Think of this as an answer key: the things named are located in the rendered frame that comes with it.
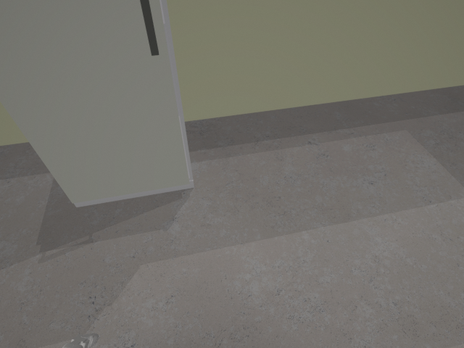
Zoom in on robot left hand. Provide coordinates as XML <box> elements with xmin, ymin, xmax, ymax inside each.
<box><xmin>63</xmin><ymin>333</ymin><xmax>99</xmax><ymax>348</ymax></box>

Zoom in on handle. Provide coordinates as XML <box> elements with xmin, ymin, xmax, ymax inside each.
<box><xmin>140</xmin><ymin>0</ymin><xmax>159</xmax><ymax>56</ymax></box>

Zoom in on fridge door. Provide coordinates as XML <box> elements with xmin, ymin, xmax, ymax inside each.
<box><xmin>0</xmin><ymin>0</ymin><xmax>190</xmax><ymax>203</ymax></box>

